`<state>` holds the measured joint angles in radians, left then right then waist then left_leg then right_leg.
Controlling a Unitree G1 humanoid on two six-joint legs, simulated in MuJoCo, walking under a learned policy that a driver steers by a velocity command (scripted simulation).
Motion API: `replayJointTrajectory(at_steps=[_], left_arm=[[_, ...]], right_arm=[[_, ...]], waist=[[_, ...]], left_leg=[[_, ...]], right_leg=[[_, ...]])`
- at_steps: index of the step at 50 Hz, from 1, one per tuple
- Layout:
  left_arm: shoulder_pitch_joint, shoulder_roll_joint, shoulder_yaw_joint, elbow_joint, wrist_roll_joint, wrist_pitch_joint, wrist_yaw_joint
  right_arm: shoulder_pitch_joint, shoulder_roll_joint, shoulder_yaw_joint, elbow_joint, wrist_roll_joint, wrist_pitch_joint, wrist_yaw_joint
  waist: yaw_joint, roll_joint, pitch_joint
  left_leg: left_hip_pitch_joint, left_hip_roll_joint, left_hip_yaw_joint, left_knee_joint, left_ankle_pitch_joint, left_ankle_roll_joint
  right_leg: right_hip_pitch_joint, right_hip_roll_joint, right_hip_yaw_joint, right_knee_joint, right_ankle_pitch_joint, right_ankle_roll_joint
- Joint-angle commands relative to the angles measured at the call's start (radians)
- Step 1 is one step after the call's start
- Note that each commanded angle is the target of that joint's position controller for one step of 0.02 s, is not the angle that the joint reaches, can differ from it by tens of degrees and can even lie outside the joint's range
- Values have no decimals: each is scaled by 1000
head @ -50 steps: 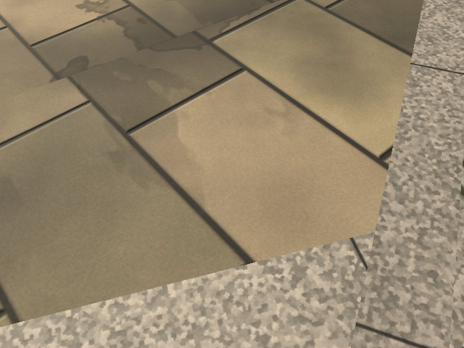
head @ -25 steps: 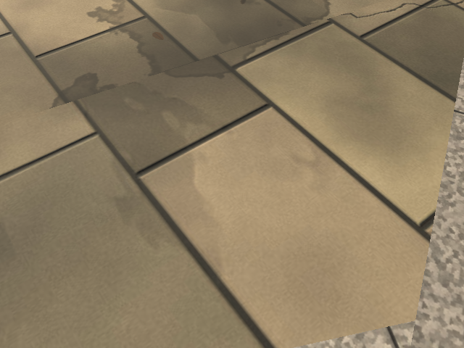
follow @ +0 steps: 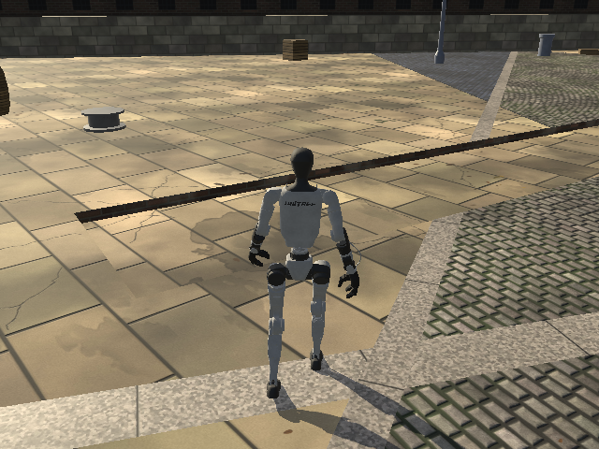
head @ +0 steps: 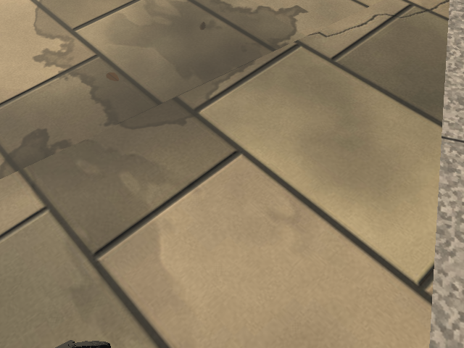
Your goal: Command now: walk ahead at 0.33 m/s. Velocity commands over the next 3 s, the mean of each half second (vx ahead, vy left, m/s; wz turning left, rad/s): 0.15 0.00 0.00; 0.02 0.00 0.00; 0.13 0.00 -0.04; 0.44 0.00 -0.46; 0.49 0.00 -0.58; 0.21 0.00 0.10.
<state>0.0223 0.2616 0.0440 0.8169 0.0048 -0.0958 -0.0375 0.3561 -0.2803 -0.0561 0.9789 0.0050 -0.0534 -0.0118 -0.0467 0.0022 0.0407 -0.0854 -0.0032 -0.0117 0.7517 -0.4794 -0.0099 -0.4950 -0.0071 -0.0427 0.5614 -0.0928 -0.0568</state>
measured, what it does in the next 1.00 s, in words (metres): walks ahead: left foot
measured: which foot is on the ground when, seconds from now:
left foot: up 0.00-0.34, down 0.36-1.00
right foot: down 0.00-1.00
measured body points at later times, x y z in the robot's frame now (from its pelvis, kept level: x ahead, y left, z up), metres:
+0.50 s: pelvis +0.13 +0.00 +0.02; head +0.14 +0.01 +0.47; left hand +0.22 +0.25 -0.12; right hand +0.24 -0.27 -0.11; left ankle +0.16 +0.14 -0.72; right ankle +0.11 -0.10 -0.72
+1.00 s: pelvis +0.14 +0.01 +0.02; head +0.15 +0.01 +0.47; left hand +0.19 +0.27 -0.13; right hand +0.23 -0.25 -0.13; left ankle +0.16 +0.14 -0.72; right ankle +0.11 -0.10 -0.72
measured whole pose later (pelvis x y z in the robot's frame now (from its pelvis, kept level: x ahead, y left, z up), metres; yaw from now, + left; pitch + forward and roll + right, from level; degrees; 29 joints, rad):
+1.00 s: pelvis +0.14 +0.01 +0.02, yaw +0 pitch -2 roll +0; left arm 0.18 0.23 0.02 1.09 0.01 0.00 0.03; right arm 0.12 -0.23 -0.05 1.08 0.00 0.01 -0.04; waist 0.01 0.00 0.04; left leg -0.22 0.01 -0.01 0.47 -0.22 -0.01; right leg -0.13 0.00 -0.04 0.46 -0.30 -0.02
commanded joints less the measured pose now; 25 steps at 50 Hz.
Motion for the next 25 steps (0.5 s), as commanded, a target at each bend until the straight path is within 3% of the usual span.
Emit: replayJointTrajectory(at_steps=[1, 2, 3, 4, 6, 7, 9, 12, 15, 17, 18, 19, 20, 21, 22, 23, 25], left_arm=[[292, 177, 45, 31, -5, 6, 8], [213, 146, 35, 15, -2, 5, 10], [156, 107, 24, 21, 1, 4, 6], [129, 99, 19, 23, 16, -3, 9], [102, 72, 11, 40, 20, -9, 5], [93, 93, 16, 52, 24, -8, 10], [80, 119, 20, 63, 18, -2, 21], [96, 140, 22, 90, 13, 17, 33], [100, 127, 14, 113, 11, 35, 35], [91, 108, 6, 121, -3, 45, 37], [124, 86, -2, 134, -4, 47, 37], [154, 69, -8, 138, 11, 46, 37], [247, 67, -4, 153, 17, 44, 34], [228, 48, -11, 154, 16, 53, 41], [171, 92, -3, 153, 9, 63, 45], [146, 83, -4, 147, 4, 72, 52], [151, 89, -3, 154, 9, 84, 57]], right_arm=[[52, -129, -18, -62, 27, -45, 6], [-7, -126, -16, -74, 29, -44, 0], [-92, -119, -21, -92, 6, -30, -12], [-34, -97, -22, -82, 7, -15, -17], [15, -56, -14, -63, -1, 10, -18], [1, -45, -13, -68, 1, 15, -23], [-52, -40, -7, -85, -6, 24, -28], [-108, -50, -8, -90, -4, 40, -26], [-165, -65, -16, -97, -5, 53, -28], [-165, -61, -18, -90, -15, 51, -28], [-169, -78, -20, -89, -25, 49, -29], [-166, -116, -26, -92, -27, 47, -33], [-199, -166, -35, -91, -14, 50, -36], [-223, -107, -27, -79, -6, 51, -27], [-230, -68, -20, -82, -8, 50, -20], [-234, -71, -19, -72, -16, 46, -19], [-227, -79, -20, -54, -14, 35, -16]], waist=[[134, -164, -312], [104, -82, -226], [83, -7, -134], [33, -85, -145], [3, -98, -134], [-9, -88, -138], [-3, -83, -152], [19, -82, -174], [33, -79, -121], [11, -65, -92], [15, -37, -80], [39, 14, -83], [118, 131, -87], [104, 150, -98], [68, 80, -59], [66, 70, -59], [66, 71, -65]], left_leg=[[-554, -27, -136, 605, -130, 8], [-548, 30, -94, 556, -63, 7], [-521, 65, -46, 470, -3, 14], [-431, 96, -71, 433, 38, 6], [-317, 103, -64, 313, 79, -21], [-303, 100, -50, 244, 100, -25], [-279, 100, -38, 93, 184, -31], [-210, 86, -25, -33, 308, -31], [-186, 83, -28, -129, 306, -18], [-109, 70, -12, -279, 378, 3], [-63, 92, -39, -352, 484, 16], [-17, 150, -93, -352, 635, 35], [7, 180, -118, -314, 670, 78], [-81, 151, -105, -331, 467, 79], [-115, 110, -80, -347, 413, 53], [-113, 101, -69, -342, 442, 34], [-93, 91, -59, -328, 512, 30]], right_leg=[[738, -367, 500, -157, 490, -258], [603, -325, 368, -165, 572, -227], [466, -254, 282, -218, 576, -170], [385, -271, 243, -232, 648, -194], [276, -231, 167, -264, 694, -202], [264, -214, 142, -273, 679, -195], [258, -206, 104, -275, 709, -188], [264, -198, 90, -297, 554, -168], [250, -199, 121, -307, 279, -156], [229, -169, 127, -273, 98, -117], [218, -135, 127, -251, 7, -74], [196, -89, 106, -204, -80, -33], [162, -19, 65, -201, -177, -3], [255, -9, 33, -215, -157, 16], [253, -9, 35, -203, -154, 17], [256, -15, 36, -196, -126, 12], [272, -23, 43, -187, -58, 13]])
